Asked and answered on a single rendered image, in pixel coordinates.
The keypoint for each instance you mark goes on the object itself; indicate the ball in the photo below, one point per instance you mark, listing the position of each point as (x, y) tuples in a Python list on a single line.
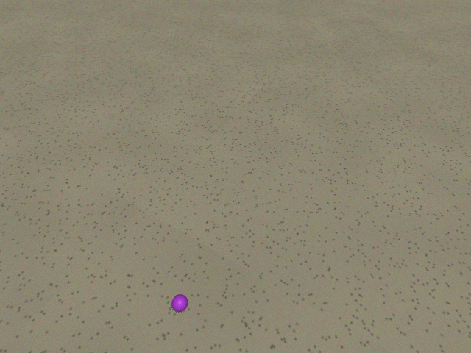
[(179, 302)]

